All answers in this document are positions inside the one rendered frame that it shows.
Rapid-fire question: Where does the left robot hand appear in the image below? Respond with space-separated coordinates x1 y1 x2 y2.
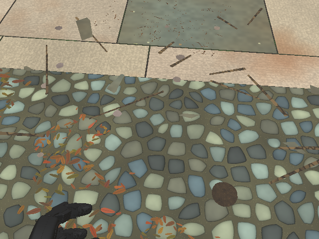
29 201 100 239

